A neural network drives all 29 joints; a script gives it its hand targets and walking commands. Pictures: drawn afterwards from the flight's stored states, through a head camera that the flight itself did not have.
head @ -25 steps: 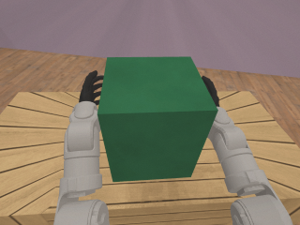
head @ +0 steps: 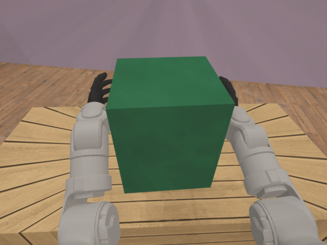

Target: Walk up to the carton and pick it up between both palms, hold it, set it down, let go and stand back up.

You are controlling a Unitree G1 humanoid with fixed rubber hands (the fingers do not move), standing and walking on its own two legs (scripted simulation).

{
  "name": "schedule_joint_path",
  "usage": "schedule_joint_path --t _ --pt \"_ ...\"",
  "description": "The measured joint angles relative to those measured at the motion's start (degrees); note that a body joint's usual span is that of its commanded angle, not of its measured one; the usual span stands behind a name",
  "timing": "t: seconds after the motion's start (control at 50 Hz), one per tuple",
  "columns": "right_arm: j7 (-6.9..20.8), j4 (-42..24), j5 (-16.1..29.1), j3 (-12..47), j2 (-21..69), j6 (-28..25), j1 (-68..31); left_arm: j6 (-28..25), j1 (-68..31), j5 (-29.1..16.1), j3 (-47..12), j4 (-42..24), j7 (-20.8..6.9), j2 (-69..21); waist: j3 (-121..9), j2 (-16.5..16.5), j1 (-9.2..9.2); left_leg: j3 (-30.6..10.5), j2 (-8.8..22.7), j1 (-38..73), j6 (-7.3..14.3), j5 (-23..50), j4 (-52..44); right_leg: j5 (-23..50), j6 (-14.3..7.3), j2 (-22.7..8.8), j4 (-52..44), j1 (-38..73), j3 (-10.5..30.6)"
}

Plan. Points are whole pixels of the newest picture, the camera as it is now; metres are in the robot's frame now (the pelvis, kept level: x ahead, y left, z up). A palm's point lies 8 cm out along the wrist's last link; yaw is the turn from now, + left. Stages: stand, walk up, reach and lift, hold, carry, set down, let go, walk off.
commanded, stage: hold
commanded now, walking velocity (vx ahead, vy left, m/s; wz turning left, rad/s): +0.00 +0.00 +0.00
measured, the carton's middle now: (165, 124) +0.37 +0.00 +0.18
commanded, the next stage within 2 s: none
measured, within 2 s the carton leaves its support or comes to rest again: neither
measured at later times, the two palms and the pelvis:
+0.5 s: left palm (94, 107) +0.38 +0.15 +0.22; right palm (226, 107) +0.37 -0.15 +0.22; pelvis +0.01 +0.01 +0.00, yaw +1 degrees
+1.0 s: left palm (93, 105) +0.37 +0.15 +0.23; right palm (227, 106) +0.37 -0.15 +0.22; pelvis +0.00 +0.00 +0.00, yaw +0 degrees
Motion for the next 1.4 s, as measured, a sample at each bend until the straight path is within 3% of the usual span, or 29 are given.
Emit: schedule_joint_path --t 0.26,0.58,1.04,1.4 --pt "-1.9 -2.5 2.8 2.5 -0.6 1.8 1.1 2.1 2.0 -0.2 -0.5 -3.6 -1.2 0.5 -0.6 -0.9 -0.68 -0.3 0.1 1.0 0.0 -1.3 0.6 -0.9 0.1 0.2 -0.6 1.7 -0.1" --pt "-2.0 -7.3 4.1 3.4 -0.9 3.0 3.4 3.9 5.3 0.4 -1.7 -10.2 -1.2 -0.5 1.2 -0.9 -2.00 -0.3 -0.1 2.0 0.3 -2.0 1.5 -0.8 0.4 0.1 -1.0 3.3 0.1" --pt "-1.2 -1.5 1.2 0.6 0.1 3.0 -0.1 2.4 0.1 0.4 0.7 -1.6 -1.6 0.4 -1.0 -0.6 0.12 -0.4 0.1 0.4 -0.3 0.1 -0.2 -0.5 -0.3 0.5 0.3 0.5 0.4" --pt "-2.1 -4.7 3.9 3.2 -0.8 2.7 2.3 3.0 3.8 0.5 -1.1 -6.8 -1.8 0.1 -0.2 -0.7 -1.42 -0.8 -0.3 1.6 0.2 -1.5 1.0 -1.1 0.2 0.2 -0.8 3.1 0.2"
